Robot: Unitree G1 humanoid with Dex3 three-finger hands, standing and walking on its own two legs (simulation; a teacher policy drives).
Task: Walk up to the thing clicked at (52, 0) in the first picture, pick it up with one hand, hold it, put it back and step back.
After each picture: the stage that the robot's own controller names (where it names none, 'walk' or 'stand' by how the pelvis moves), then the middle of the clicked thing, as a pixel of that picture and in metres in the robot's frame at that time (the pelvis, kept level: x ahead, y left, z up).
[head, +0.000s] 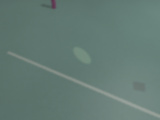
stand; (53, 0) +2.32 +0.44 -0.66
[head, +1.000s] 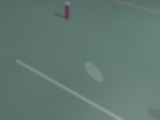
walk; (67, 10) +2.19 +0.19 -0.63
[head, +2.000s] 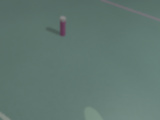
walk; (62, 26) +1.56 +0.19 -0.64
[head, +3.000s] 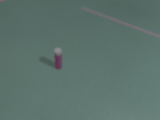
walk; (58, 59) +1.04 +0.21 -0.65
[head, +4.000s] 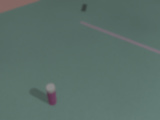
walk; (51, 95) +0.65 +0.20 -0.65
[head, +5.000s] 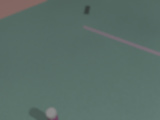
stand; (53, 118) +0.44 +0.20 -0.63
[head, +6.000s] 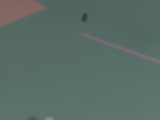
stand; out of the picture +0.41 +0.21 -0.66
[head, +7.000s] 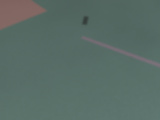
stand; out of the picture +0.39 +0.21 -0.66
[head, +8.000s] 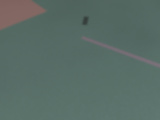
stand; out of the picture +0.39 +0.21 -0.66
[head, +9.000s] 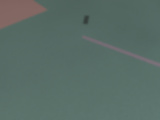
stand; out of the picture +0.38 +0.21 -0.66
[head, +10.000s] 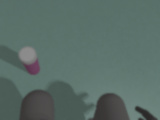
go down; (31, 62) +0.46 +0.22 -0.34
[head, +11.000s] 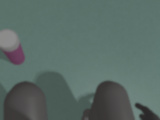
go down; (13, 50) +0.46 +0.25 -0.26
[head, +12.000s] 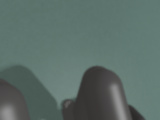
close in; out of the picture +0.44 +0.30 -0.16
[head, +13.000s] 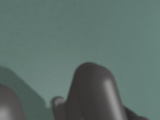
close; out of the picture +0.44 +0.31 -0.16
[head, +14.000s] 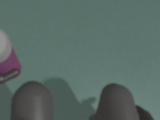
lift; (3, 59) +0.36 +0.26 -0.01
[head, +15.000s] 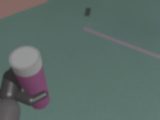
hold; (34, 83) +0.32 +0.15 +0.09
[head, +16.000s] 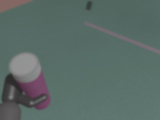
hold; (34, 86) +0.32 +0.16 +0.05
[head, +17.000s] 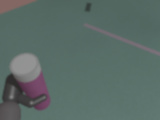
hold; (34, 86) +0.32 +0.16 +0.04
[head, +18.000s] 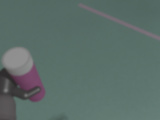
crouch; (28, 79) +0.35 +0.17 +0.00
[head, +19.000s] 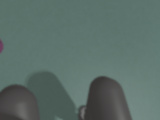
lower; out of the picture +0.47 +0.25 -0.06
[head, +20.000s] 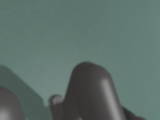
lower; out of the picture +0.44 +0.31 -0.16
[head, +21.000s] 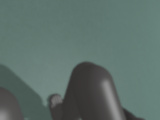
lower; out of the picture +0.43 +0.32 -0.16
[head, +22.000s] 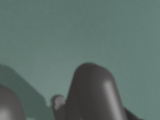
lower; out of the picture +0.43 +0.31 -0.15
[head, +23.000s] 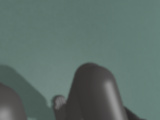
lower; out of the picture +0.42 +0.31 -0.15
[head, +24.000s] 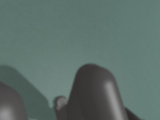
open; out of the picture +0.43 +0.30 -0.16
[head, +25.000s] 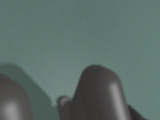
rise; out of the picture +0.42 +0.30 -0.16
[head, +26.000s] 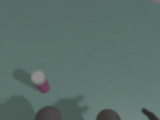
walk; (41, 83) +0.44 +0.22 -0.45
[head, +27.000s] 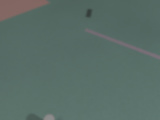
stand; out of the picture +0.41 +0.19 -0.60
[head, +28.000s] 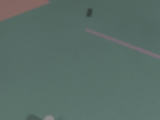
stand; out of the picture +0.40 +0.19 -0.60
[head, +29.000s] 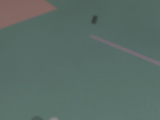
stand; out of the picture +0.41 +0.18 -0.64
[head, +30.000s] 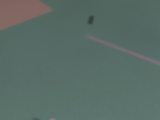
stand; out of the picture +0.41 +0.19 -0.66
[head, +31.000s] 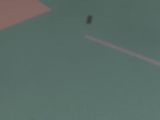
stand; out of the picture +0.39 +0.21 -0.66
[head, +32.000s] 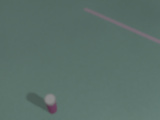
walk; (51, 104) +0.44 +0.16 -0.63
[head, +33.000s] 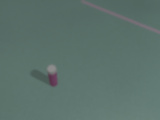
walk; (52, 76) +0.70 +0.21 -0.64
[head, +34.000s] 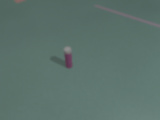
stand; (68, 58) +1.04 +0.19 -0.63
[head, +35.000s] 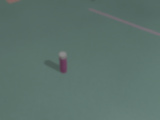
stand; (63, 62) +1.00 +0.18 -0.65
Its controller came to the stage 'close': yes
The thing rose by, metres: 0.68
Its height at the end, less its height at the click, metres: +0.00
